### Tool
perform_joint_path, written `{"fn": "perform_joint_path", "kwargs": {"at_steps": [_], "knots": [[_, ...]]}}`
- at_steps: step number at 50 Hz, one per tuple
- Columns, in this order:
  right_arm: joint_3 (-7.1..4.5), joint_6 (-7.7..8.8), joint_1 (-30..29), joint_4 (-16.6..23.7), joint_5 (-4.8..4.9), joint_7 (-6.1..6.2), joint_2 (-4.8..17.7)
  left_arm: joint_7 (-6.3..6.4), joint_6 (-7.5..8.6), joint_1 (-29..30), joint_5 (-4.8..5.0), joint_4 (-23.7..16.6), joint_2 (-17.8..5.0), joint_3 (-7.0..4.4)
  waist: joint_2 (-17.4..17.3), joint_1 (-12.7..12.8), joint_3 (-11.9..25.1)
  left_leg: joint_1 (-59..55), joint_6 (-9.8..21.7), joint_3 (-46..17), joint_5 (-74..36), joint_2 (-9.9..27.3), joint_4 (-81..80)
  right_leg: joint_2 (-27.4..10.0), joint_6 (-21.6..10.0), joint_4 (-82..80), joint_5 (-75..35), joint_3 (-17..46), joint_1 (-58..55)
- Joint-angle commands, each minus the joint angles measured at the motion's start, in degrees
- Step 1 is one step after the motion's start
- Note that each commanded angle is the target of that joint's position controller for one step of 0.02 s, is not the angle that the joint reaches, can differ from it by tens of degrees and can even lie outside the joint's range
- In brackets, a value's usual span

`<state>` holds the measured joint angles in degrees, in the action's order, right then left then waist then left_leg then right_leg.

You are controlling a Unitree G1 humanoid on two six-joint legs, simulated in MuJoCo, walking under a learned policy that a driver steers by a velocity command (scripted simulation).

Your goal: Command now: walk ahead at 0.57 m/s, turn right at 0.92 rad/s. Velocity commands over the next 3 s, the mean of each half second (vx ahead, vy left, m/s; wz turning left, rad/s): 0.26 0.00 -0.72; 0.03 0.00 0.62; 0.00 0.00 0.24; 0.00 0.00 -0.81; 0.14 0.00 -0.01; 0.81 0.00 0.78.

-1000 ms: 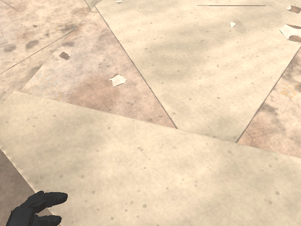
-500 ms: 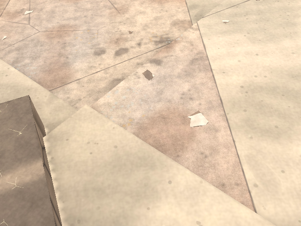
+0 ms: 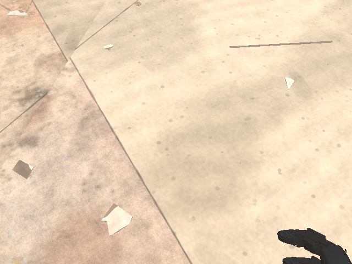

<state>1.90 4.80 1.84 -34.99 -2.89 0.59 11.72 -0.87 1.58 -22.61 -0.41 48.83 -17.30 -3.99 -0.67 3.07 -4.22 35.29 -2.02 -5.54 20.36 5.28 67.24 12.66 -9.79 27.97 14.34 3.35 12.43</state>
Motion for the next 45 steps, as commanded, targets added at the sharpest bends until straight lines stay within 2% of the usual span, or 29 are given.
{"fn": "perform_joint_path", "kwargs": {"at_steps": [1,2,3,5,7,9,10,11,12,13,14,15,16,18,19,20,22,26,30,32,33,34,35,36,37,38,40,41,45], "knots": [[-3.39,1.59,-3.88,5.81,2.82,0.82,8.29,1.23,2.97,6.47,4.41,-7.50,-5.19,-1.45,-2.80,-3.53,0.71,-8.62,-1.75,2.85,-8.60,-5.73,-21.03,-9.64,-5.03,-9.23,-39.21,14.86,12.11],[-3.03,2.41,-4.54,6.32,2.54,0.96,6.68,1.89,2.48,6.94,4.55,-7.09,-7.57,-2.05,-1.61,-3.35,3.59,-13.24,-1.53,4.67,-16.02,-9.00,-29.51,-7.36,-2.40,-7.12,-37.08,13.12,12.00],[-3.53,2.91,-2.77,5.45,2.21,0.82,6.48,2.70,1.49,5.55,3.71,-6.45,-9.52,-2.96,1.00,-2.67,8.10,-18.05,-1.13,5.66,-24.80,-12.14,-33.35,-6.15,0.39,-4.52,-35.60,13.42,10.10],[-4.90,3.60,-3.79,5.65,3.59,0.18,7.59,4.02,-0.05,2.68,3.06,-5.60,-7.52,-3.02,3.28,-0.93,9.83,-21.56,-0.55,3.15,-34.66,-13.92,-40.52,-5.01,4.38,0.72,-25.43,16.40,7.16],[-5.69,3.12,-5.46,7.10,4.25,0.06,7.47,4.53,-0.92,2.22,3.00,-6.04,-4.86,-2.80,5.06,-0.87,7.96,-23.28,-1.72,0.45,-39.25,-12.72,-46.99,-3.83,6.78,7.56,-13.95,19.09,4.49],[-6.96,3.13,4.96,4.68,3.34,0.40,8.33,4.56,-1.33,5.53,2.69,-8.38,-4.01,-2.94,5.42,-6.31,12.29,-34.26,-1.53,-0.74,-50.66,-8.74,-53.37,-1.39,10.02,24.68,-9.92,15.92,2.61],[-6.83,2.85,14.36,1.55,2.90,0.33,8.36,4.31,-2.08,4.61,1.39,-9.68,0.72,-1.21,2.05,-8.43,18.78,-48.85,0.96,-7.55,-57.35,1.66,-46.28,-1.10,11.15,40.00,18.86,12.55,10.10],[-6.52,2.63,17.74,1.69,1.03,0.14,9.98,3.73,-2.20,0.02,-0.21,-12.15,4.56,0.43,-8.83,-6.71,24.18,-60.15,4.24,-16.98,-92.48,11.67,-33.61,0.39,11.67,55.61,38.29,10.06,22.87],[-6.54,2.15,17.79,1.52,-0.95,-0.86,11.24,2.60,-2.00,-12.42,2.44,-13.15,1.37,0.20,-17.87,-1.13,32.48,-65.00,16.51,-33.85,-91.04,25.96,-30.88,-2.28,13.85,73.23,36.92,15.21,29.60],[-7.96,1.10,9.43,2.88,0.69,-0.82,14.80,1.77,-2.58,-11.33,3.00,-14.13,-5.61,-0.59,-13.73,0.24,33.41,-61.75,24.48,-37.72,-59.79,28.58,-36.20,-7.64,15.52,81.00,27.10,10.80,34.27],[-7.25,0.20,3.37,5.17,0.81,0.21,11.28,1.64,-3.32,-3.71,3.02,-14.46,-9.08,-1.80,-6.80,-0.59,28.71,-52.25,24.15,-33.36,-31.98,24.13,-42.69,-11.33,15.57,79.24,18.49,7.17,36.61],[-5.32,-1.04,0.86,6.35,0.77,1.49,7.33,2.32,-4.70,2.28,2.05,-14.98,-10.86,-2.64,1.50,-1.31,21.16,-38.02,20.43,-25.61,-20.49,18.42,-47.42,-13.04,15.74,74.82,12.17,5.07,32.92],[-4.65,-1.84,0.20,5.31,0.81,1.89,7.49,3.12,-5.89,6.27,1.70,-16.36,-10.59,-2.64,3.99,-1.39,14.17,-25.09,17.57,-19.50,-20.17,13.36,-49.69,-13.43,15.35,70.66,10.35,3.85,27.69],[-5.15,-2.03,2.89,0.92,0.83,1.16,10.24,3.62,-5.48,8.43,0.93,-18.99,-2.73,-0.16,0.18,-0.68,8.35,-14.75,14.79,-10.42,-27.14,5.46,-51.40,-12.31,13.88,60.01,11.40,1.52,22.35],[-5.25,-1.86,5.18,-0.89,0.83,0.66,10.68,3.76,-4.40,8.33,0.52,-19.45,0.23,0.99,-1.61,-0.79,9.68,-16.19,15.34,-8.55,-35.96,4.33,-50.98,-11.43,13.46,55.65,13.26,0.54,21.49],[-4.90,-1.60,6.18,-1.87,0.75,0.17,9.88,4.02,-3.44,8.18,-0.08,-19.22,1.37,1.60,-2.02,-0.84,12.62,-18.55,16.44,-8.55,-45.64,4.86,-49.70,-11.01,13.33,54.04,14.17,0.64,20.24],[-4.07,-1.54,3.97,-2.28,1.46,-0.89,7.77,4.54,-3.11,6.71,-0.98,-17.93,2.40,2.30,-2.38,1.17,16.89,-21.06,16.47,-8.69,-48.45,4.66,-48.11,-12.85,13.57,46.23,12.37,0.06,17.47],[-6.62,-3.75,6.39,-1.22,3.09,-0.55,13.65,5.13,-3.88,14.39,-0.40,-20.13,-1.47,1.56,-6.34,-2.13,12.11,-20.56,15.68,-15.52,-20.50,4.35,-50.75,-11.72,13.51,32.56,9.05,0.43,17.59],[-7.06,-5.14,10.38,-0.68,2.97,0.56,12.39,4.37,-3.09,15.74,0.86,-19.81,-1.71,1.14,-11.08,-3.84,9.68,-21.08,14.40,-22.07,-5.90,4.37,-52.89,-9.03,11.41,19.89,11.18,0.62,13.56],[-7.69,-5.79,11.08,-0.48,3.87,0.99,12.68,3.73,-2.39,12.85,1.39,-18.08,-1.51,0.60,-11.62,-2.67,10.18,-20.87,12.45,-22.75,-5.39,2.81,-52.36,-7.49,9.32,8.83,8.33,-0.55,7.69],[-8.03,-6.24,12.12,-0.02,4.86,1.37,12.25,3.32,-2.03,11.34,0.69,-16.27,-3.44,-0.38,-5.88,-3.12,11.69,-16.04,8.81,-18.63,-4.07,-0.99,-51.82,-8.45,7.34,7.02,3.22,-0.03,0.69],[-8.33,-6.42,9.90,1.33,5.60,1.54,12.20,2.75,-1.89,9.07,-0.63,-14.35,-4.33,-1.26,1.51,-1.52,12.29,-7.32,4.66,-12.07,-0.49,-6.17,-47.59,-11.86,4.20,4.30,3.49,4.69,-5.99],[-8.67,-6.17,5.43,3.56,5.94,1.08,12.30,2.27,-1.58,7.27,-1.63,-13.77,-4.77,-2.03,7.79,0.65,9.90,4.82,2.80,-7.46,1.96,-10.23,-38.95,-20.06,0.06,-2.01,2.69,13.84,-11.47],[-8.38,-5.29,3.28,5.09,5.12,-0.16,10.09,2.60,-0.85,11.42,-2.02,-14.73,-6.93,-3.30,17.18,-0.37,6.99,14.28,1.49,-3.55,7.29,-10.31,-23.76,-34.17,-5.60,-5.02,-9.06,25.15,-10.63],[-9.44,-5.18,4.33,3.84,4.08,-0.83,12.64,3.62,0.34,14.45,-2.10,-16.67,-3.72,-2.75,11.56,-1.23,6.91,14.30,-0.26,-5.46,10.39,-6.12,-10.72,-37.64,-7.61,-4.45,-18.12,24.24,-6.80],[-9.83,-5.96,7.33,2.83,3.87,-0.72,13.22,4.34,1.03,18.54,-0.98,-17.39,-2.38,-2.32,8.03,-4.18,6.40,12.20,-0.52,-4.94,8.45,-4.62,-4.20,-36.50,-5.38,-4.52,-21.25,19.28,-3.69],[-9.16,-8.01,14.02,0.42,3.21,0.01,11.96,4.30,1.41,24.82,1.25,-17.57,-1.43,-1.77,6.46,-8.57,6.53,8.01,-1.27,-1.31,0.36,-2.64,3.86,-31.70,-0.71,-4.14,-22.73,8.96,-0.23],[-8.72,-8.93,14.21,0.35,3.52,-0.07,11.10,4.22,1.38,25.51,1.22,-17.61,-1.29,-1.56,6.21,-8.83,6.01,5.35,-1.41,0.97,-4.09,-1.98,1.74,-29.03,1.33,-4.78,-19.07,3.81,1.88],[-7.21,-9.05,5.85,3.66,4.77,-3.23,7.85,4.18,0.67,19.95,1.48,-15.56,-5.45,-3.28,6.43,-3.32,6.29,-6.79,-0.49,7.50,-13.99,-1.69,-23.21,-25.24,5.44,-1.96,-9.09,-9.11,0.90]]}}
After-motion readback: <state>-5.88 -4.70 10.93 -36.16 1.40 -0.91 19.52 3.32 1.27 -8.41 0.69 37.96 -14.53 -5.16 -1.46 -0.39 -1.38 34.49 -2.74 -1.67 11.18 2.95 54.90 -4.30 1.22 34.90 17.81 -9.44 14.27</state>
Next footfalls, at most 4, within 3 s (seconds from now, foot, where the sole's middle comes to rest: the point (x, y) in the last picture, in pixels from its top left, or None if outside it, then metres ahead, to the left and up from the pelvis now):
0.20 left None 0.41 0.10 -0.81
0.64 right None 0.23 -0.07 -0.77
0.98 left None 0.36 0.21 -0.79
1.36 right None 0.44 0.01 -0.81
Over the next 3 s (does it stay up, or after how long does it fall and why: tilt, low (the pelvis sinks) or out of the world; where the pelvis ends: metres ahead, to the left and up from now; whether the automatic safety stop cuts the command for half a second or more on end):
stays up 0.69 0.16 -0.04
